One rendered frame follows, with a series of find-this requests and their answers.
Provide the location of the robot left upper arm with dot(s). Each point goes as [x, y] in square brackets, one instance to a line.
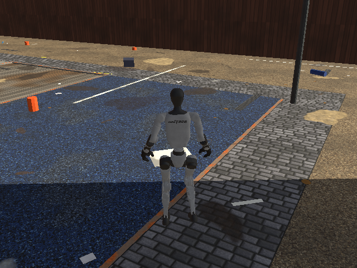
[156, 127]

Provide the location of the right robot hand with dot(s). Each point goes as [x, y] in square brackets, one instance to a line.
[208, 152]

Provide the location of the right robot forearm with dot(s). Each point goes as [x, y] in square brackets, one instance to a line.
[205, 144]

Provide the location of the left robot hand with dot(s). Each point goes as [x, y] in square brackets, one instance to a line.
[143, 155]

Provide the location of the robot right upper arm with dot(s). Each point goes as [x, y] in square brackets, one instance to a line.
[198, 126]

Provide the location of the humanoid robot head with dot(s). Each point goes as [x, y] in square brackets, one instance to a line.
[177, 96]

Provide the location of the robot torso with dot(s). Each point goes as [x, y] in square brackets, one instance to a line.
[178, 135]

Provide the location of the left robot forearm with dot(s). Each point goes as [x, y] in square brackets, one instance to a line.
[148, 145]

